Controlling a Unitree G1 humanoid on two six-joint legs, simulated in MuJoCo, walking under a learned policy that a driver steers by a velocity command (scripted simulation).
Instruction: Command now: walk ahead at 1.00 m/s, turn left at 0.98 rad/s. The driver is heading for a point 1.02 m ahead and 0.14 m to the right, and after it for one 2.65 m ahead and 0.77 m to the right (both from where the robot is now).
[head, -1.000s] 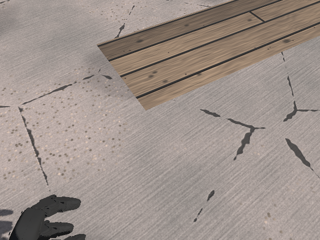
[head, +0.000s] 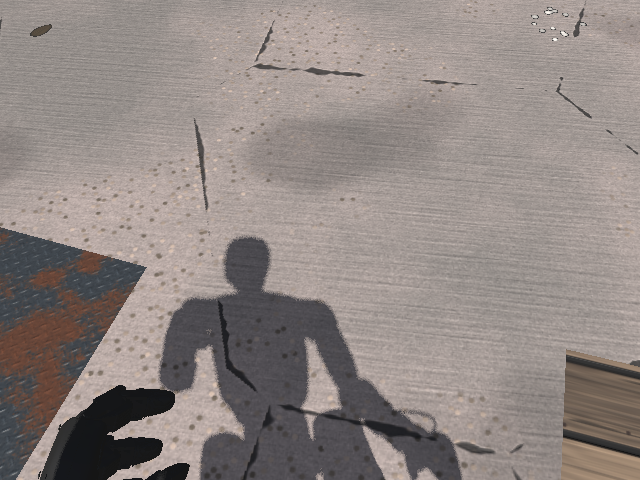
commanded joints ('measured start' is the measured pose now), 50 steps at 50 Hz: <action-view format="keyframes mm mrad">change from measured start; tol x32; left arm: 1 398 306 125 46 25 8 22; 50 349 182 128 200 -36 47 -6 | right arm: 1 -55 14 45 -173 16 -18 -8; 16 -555 35 107 -319 -40 26 85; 21 8 -125 36 -138 -76 7 9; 50 -242 -13 89 -199 -72 -33 -22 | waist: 1 183 -375 -371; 16 140 -39 147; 22 -21 167 -385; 36 139 19 124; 42 384 104 -144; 45 191 -344 -244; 50 71 109 56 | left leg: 1 -763 64 133 682 63 -4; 19 -260 75 403 -99 333 46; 23 507 626 -476 -376 1 98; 28 -82 437 85 -567 272 20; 36 -113 317 538 -677 786 -75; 41 87 387 562 -263 1649 -119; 43 -107 368 523 350 1378 -94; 44 -407 150 500 765 292 -115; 45 -796 74 299 1034 8 -165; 50 -655 270 183 597 166 -176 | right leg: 1 891 -446 884 -344 -835 -171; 15 361 -195 -192 -574 283 -133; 19 550 -227 -194 -219 1126 -150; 21 268 -167 -167 349 788 -143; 22 -91 -5 -120 750 -346 -129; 41 233 117 -275 186 110 -230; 44 667 43 36 48 -54 -334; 45 946 -177 620 -99 -75 -566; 50 319 -86 472 -351 12 -409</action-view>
